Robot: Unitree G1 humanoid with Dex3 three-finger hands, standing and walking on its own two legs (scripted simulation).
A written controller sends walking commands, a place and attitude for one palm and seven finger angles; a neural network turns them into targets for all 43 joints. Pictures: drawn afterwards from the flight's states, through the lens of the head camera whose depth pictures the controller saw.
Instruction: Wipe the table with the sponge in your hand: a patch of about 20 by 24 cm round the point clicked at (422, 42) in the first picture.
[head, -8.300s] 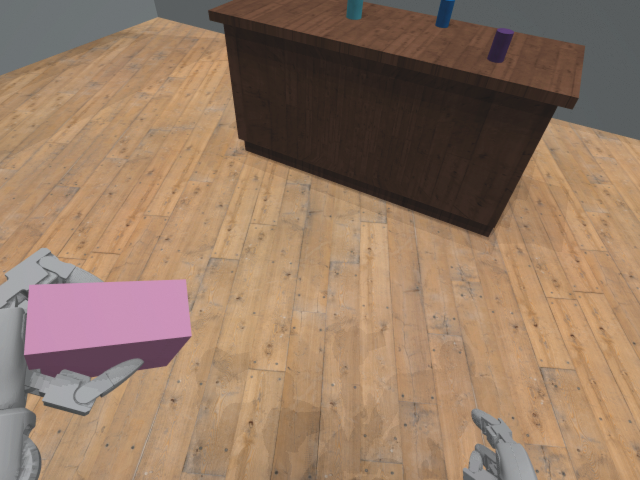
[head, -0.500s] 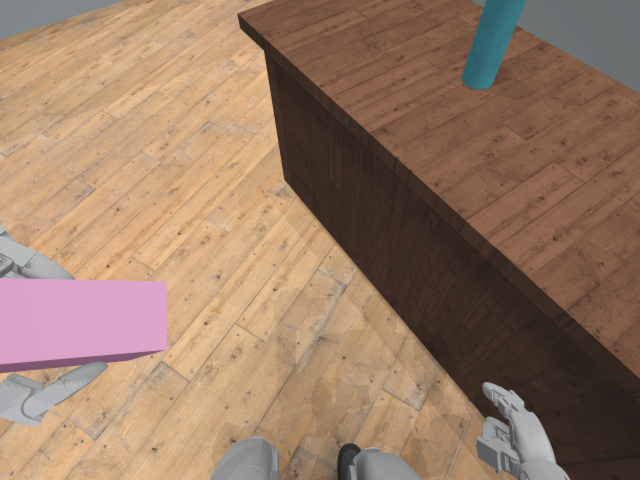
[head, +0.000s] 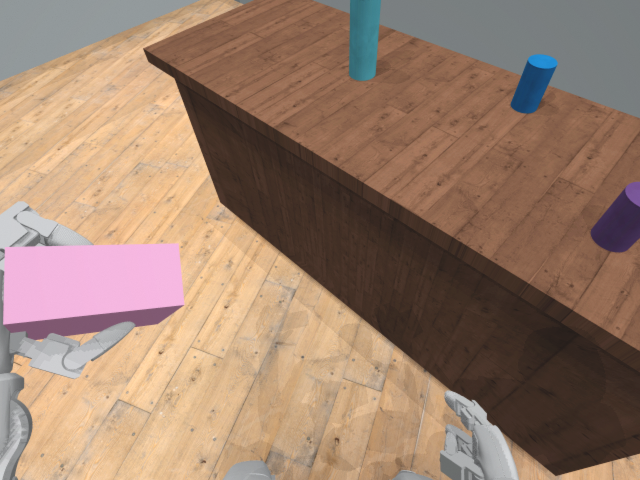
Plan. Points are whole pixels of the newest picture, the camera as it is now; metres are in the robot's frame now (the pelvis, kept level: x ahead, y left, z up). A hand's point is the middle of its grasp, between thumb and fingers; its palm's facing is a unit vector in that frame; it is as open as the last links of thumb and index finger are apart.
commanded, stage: turn to face it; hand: left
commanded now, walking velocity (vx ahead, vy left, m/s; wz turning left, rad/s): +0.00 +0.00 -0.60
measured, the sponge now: (121, 291) +0.24 +0.21 +0.17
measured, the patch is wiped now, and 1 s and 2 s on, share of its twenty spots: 0.00 0.00 0.00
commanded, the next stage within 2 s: take the last steps up to it in 1.66 s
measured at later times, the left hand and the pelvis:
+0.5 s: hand (176, 298) +0.23 +0.15 +0.19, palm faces +0.17 -0.89 -0.43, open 10.0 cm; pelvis -0.05 -0.03 +0.02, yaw -20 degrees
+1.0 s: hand (323, 345) +0.20 +0.02 +0.18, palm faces -0.18 -0.86 -0.47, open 10.0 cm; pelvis -0.12 -0.05 +0.02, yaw -36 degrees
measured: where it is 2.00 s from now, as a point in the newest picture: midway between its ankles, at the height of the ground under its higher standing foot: outside the picture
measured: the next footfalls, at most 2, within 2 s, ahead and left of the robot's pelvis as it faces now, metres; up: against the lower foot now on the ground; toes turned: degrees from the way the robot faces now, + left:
left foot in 0.28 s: +0.02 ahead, +0.11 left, +0.00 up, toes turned -7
right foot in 0.56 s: -0.04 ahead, -0.18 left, +0.00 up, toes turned -26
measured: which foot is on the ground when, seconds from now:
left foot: up 0.00-0.26, down 0.28-0.58, up 0.60-0.92, down 0.94-1.00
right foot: down 0.00-0.30, up 0.32-0.54, down 0.56-0.96, up 0.98-1.00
